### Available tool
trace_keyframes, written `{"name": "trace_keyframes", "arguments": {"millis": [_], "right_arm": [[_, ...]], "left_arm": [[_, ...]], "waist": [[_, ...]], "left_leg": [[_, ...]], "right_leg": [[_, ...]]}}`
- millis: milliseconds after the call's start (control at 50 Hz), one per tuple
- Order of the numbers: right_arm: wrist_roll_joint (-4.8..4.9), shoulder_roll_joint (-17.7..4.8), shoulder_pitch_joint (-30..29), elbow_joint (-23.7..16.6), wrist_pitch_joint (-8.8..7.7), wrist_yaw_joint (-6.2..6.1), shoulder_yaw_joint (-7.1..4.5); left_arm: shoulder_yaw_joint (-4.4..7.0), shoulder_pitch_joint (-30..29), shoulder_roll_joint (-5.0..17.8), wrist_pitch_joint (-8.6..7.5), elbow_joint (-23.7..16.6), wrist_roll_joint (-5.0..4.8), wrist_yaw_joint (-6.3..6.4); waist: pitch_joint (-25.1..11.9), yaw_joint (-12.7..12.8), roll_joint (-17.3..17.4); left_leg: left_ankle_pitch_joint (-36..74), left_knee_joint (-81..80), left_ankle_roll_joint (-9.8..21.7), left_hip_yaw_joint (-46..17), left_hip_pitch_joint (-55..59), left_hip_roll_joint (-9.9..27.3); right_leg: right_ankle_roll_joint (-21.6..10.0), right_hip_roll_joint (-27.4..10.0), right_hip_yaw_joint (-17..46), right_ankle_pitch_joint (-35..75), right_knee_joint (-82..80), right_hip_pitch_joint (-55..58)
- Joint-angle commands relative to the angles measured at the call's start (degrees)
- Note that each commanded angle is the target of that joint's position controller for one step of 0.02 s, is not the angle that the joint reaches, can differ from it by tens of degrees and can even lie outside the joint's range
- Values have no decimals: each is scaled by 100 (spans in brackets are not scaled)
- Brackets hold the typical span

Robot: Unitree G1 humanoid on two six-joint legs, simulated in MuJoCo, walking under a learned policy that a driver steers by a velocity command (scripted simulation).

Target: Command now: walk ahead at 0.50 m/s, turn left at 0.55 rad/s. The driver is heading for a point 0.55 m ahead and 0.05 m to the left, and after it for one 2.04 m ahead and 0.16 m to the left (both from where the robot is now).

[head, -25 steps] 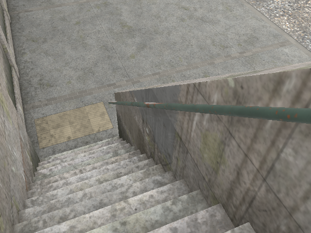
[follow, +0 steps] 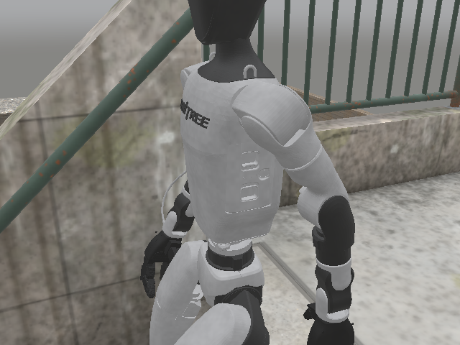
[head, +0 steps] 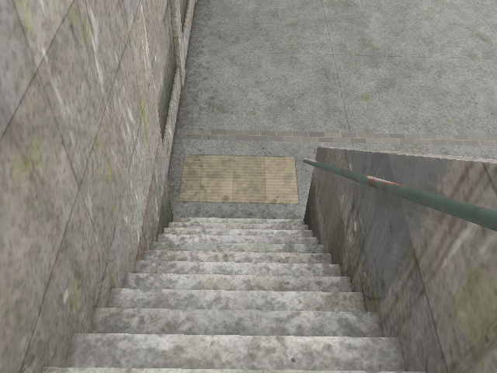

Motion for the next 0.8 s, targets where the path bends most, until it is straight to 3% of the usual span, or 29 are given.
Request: {"name": "trace_keyframes", "arguments": {"millis": [20,60,80,100,120,140,160,180,200,220,240,260,280,320,340,380,400,460,520,560,580,600,620,640,660,680,740,760,800], "right_arm": [[-110,-447,-165,-319,42,8,-93],[-60,-358,-1002,-529,-64,-45,-78],[-27,-431,-287,-253,-178,-98,-195],[124,-654,1780,709,-283,-72,-411],[138,-1152,2620,1135,-308,-192,-680],[171,-2035,3450,1348,-332,-254,-899],[227,-2251,3555,1295,-427,-265,-992],[180,-1993,2984,1033,-493,-317,-971],[68,-1418,2425,817,-460,-335,-793],[8,-1077,2099,804,-398,-276,-649],[62,-209,1712,622,-412,-238,-361],[93,136,1740,537,-454,-262,-237],[277,24,1465,416,-532,-304,-197],[20,-426,1391,342,-632,-253,-179],[102,-414,1639,445,-671,-405,-200],[215,-130,2742,987,-713,-582,-77],[268,8,2578,772,-645,-719,-41],[99,-515,1506,300,-409,-599,-128],[189,-354,1818,428,-294,-496,-29],[412,-546,1974,658,-122,-448,-42],[734,-807,1761,329,115,-782,-346],[676,-791,1918,434,171,-926,-392],[272,-17,2760,778,42,-54,19],[459,-268,2709,343,-50,178,-234],[555,-457,2415,187,-42,171,-279],[566,-203,2037,-292,-166,140,-107],[530,-5,1811,-272,-229,-255,134],[266,117,1789,-208,-185,-338,199],[260,40,1373,-397,-128,-292,177]], "left_arm": [[218,-153,1053,-48,-177,-172,26],[372,-3,1251,189,-129,-272,278],[464,176,1559,253,-181,37,202],[502,-341,1657,328,-224,187,-11],[496,-825,1625,418,-311,-273,-140],[557,199,1065,483,-381,-187,-429],[568,-868,1142,361,-1074,-443,-531],[628,-2513,1445,234,-2050,-717,-439],[523,-2808,1179,143,-2471,-846,-258],[476,-2146,1050,116,-2303,-837,-84],[384,-1409,771,207,-2015,-670,29],[448,-1286,986,333,-1866,-505,73],[475,-958,1009,417,-1613,-488,-53],[406,-847,739,449,-1406,-468,-378],[451,-1365,1036,415,-1630,-269,-436],[429,-2386,1132,440,-2066,-137,-393],[358,-2606,1187,434,-2036,-240,-424],[310,-2568,1098,588,-2124,-300,-429],[365,-2226,1199,732,-1927,-207,-543],[449,-2318,1291,699,-1859,-436,-435],[674,-1998,1292,566,-1550,-1273,-125],[729,-755,1458,447,-1193,-1262,-76],[1093,825,2518,537,-841,-226,-374],[1033,235,2521,440,-1182,-476,-663],[969,102,2495,422,-1089,-478,-735],[941,-559,2430,400,-1167,-694,-795],[737,-114,1757,262,-639,-337,-584],[633,-441,1265,134,-660,-288,-367],[557,48,1282,-52,-390,-296,-146]], "waist": [[1216,-209,-471],[1291,200,-548],[716,-59,-575],[328,-900,-251],[590,-1544,792],[-1019,-1113,1512],[-1399,-1361,908],[-1103,-1586,256],[-759,-1255,-357],[-292,-701,-95],[574,-303,-111],[1125,-171,98],[1059,-5,-32],[622,126,531],[433,-270,274],[338,-825,210],[180,-1054,-488],[495,-616,219],[709,-662,39],[732,-846,93],[115,-1076,-10],[-278,-676,240],[-1322,-61,-2225],[-1119,-188,-1896],[-874,-229,-1140],[-903,-455,-865],[771,-632,-444],[933,-615,-264],[717,-319,-790]], "left_leg": [[-586,-838,98,192,558,37],[-1318,-2810,256,42,370,264],[-1297,-1843,145,843,2118,-415],[-307,-2006,208,885,4080,-453],[453,-4754,502,808,4386,-264],[3951,-1180,1522,-178,7740,569],[5129,-734,1908,-874,8228,1124],[4149,-740,1963,-1075,7784,1468],[2231,-725,1838,-1164,6561,1669],[2031,-780,1773,-1094,5027,1621],[587,-1426,1493,-1340,3175,1706],[638,-1654,1448,-1293,1905,1437],[203,-1514,1380,-656,792,873],[-728,-1044,1012,-477,-708,136],[-1802,-830,869,-679,271,-70],[-2644,68,1091,-1721,1896,301],[-3826,533,885,-1613,2050,163],[-5611,92,1128,-1574,-544,-75],[-5391,706,982,-2193,309,143],[-4931,1185,1003,-2441,1041,291],[-3639,2378,887,-894,1778,-550],[-4144,3590,820,-507,1441,-801],[-7223,6112,-122,-399,-1287,-1356],[-8378,7639,-435,36,-2668,-1532],[-8067,7794,-583,111,-3038,-1144],[-7762,7333,-688,-3,-3312,-700],[-6257,7103,-380,-285,-2780,-154],[-3978,5237,-251,-449,-3419,239],[-3435,4890,-290,10,-3419,162]], "right_leg": [[-852,-1775,1809,2390,-1449,-434],[-534,-1800,1870,3450,-803,937],[-532,-1470,1348,5000,-26,416],[-178,-1300,771,4756,1611,-434],[17,-591,625,2714,3613,-537],[291,256,530,-643,5878,-2756],[325,231,683,-620,6350,-4066],[324,15,784,-846,6118,-5067],[160,-373,1230,-275,5003,-5307],[33,-590,1431,223,4775,-4862],[-83,-869,2049,2417,2798,-4556],[-99,-867,1731,3109,2380,-3851],[-45,-605,1334,4762,1052,-2989],[64,-129,840,6057,1697,-1027],[77,-228,1255,6540,979,-2151],[186,-292,1659,6195,328,-3777],[189,-456,2010,7845,-1704,-3623],[49,-85,1320,7843,-2130,-777],[-78,-385,1455,7126,-3537,-530],[-125,-516,1292,7010,-5482,-43],[-14,-347,884,7138,-5808,738],[-75,-668,1092,8732,-5693,1878],[-1280,-1097,1178,9942,-3193,4980],[-1353,-1414,1819,9538,-2907,4915],[-1209,-1488,2516,8281,-3130,4339],[-1510,-1983,3465,5791,-3507,3716],[-1584,-1895,3951,2175,-4625,241],[-1436,-1182,3488,1562,-4302,224],[-1240,-705,3772,1021,-4158,-63]]}}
